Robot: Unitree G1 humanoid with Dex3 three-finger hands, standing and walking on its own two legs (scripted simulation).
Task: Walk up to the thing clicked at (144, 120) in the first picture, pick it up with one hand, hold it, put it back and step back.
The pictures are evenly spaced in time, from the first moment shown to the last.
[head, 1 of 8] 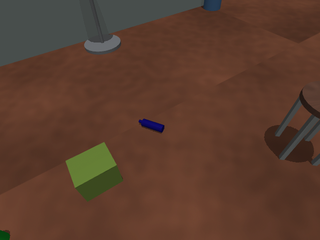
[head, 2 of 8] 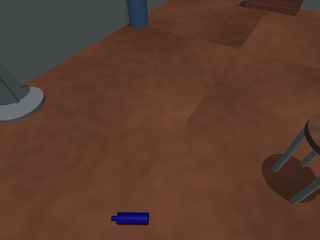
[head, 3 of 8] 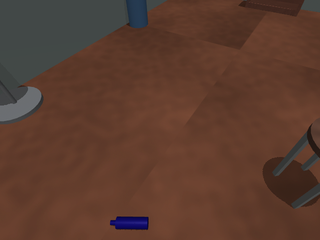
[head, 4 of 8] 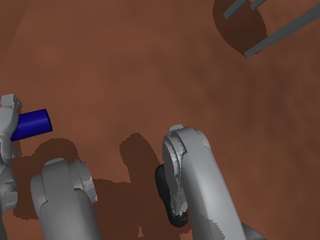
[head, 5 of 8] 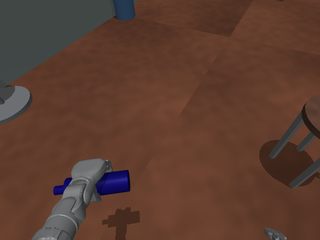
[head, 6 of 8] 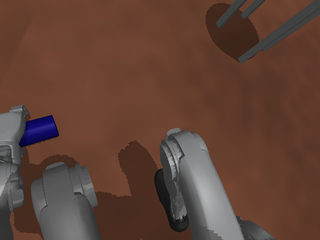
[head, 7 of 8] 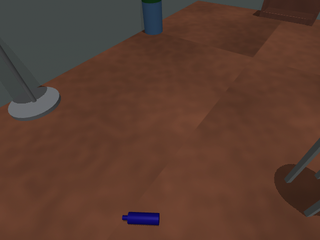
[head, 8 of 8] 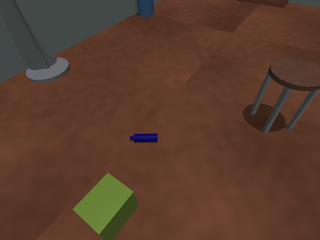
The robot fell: no
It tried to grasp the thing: yes
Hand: left
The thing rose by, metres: 0.67
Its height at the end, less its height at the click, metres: +0.00
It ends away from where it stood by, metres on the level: 0.02
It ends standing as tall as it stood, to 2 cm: yes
